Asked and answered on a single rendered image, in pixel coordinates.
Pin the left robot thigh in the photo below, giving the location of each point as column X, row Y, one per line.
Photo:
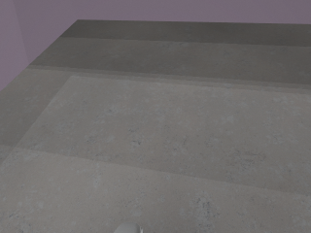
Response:
column 129, row 227

